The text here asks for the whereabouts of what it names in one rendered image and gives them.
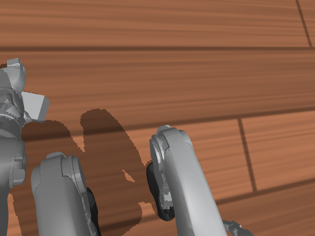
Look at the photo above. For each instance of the right robot hand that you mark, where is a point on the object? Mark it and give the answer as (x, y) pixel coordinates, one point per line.
(235, 229)

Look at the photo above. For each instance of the left robot foot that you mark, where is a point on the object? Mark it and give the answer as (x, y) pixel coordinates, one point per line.
(94, 212)

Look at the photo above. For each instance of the left robot arm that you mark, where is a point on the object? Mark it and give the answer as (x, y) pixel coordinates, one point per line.
(13, 160)

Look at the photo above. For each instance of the left robot hand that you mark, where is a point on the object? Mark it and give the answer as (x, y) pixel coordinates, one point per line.
(13, 76)

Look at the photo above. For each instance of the small box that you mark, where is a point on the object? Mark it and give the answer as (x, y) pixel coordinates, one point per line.
(36, 106)

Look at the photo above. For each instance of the right robot foot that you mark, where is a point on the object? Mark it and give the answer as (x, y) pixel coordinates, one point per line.
(164, 214)

